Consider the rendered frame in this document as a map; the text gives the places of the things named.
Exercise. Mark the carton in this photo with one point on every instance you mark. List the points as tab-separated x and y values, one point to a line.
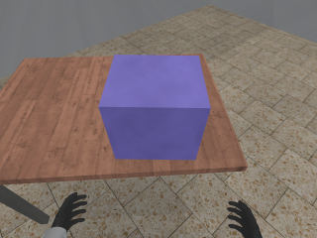
155	107

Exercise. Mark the left robot hand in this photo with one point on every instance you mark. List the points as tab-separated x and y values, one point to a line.
65	213

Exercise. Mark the robot left forearm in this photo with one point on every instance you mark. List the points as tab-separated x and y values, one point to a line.
55	232

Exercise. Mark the right robot hand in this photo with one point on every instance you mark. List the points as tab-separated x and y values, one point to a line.
250	228

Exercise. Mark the table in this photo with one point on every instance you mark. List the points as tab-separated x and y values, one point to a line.
51	130

